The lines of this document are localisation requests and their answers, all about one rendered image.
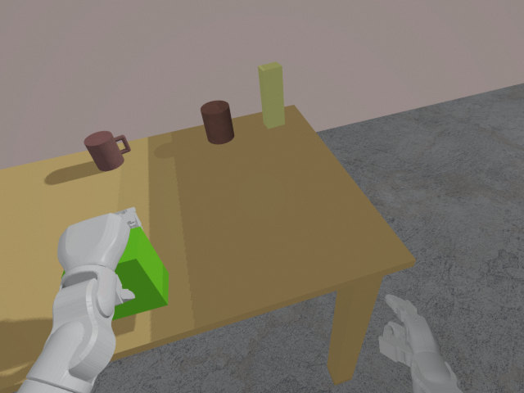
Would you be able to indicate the table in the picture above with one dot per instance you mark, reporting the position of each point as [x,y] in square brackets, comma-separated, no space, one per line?
[265,221]

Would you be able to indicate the robot left forearm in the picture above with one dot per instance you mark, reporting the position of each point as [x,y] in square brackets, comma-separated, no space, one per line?
[82,342]

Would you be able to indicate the robot right hand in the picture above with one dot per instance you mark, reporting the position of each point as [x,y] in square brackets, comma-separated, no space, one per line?
[401,343]

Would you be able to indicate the robot left hand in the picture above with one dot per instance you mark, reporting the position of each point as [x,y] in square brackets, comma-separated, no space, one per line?
[99,241]

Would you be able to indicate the robot right forearm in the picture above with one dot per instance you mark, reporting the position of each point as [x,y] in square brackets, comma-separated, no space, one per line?
[431,373]

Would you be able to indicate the sponge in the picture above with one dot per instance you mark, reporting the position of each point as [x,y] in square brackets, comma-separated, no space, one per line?
[141,271]

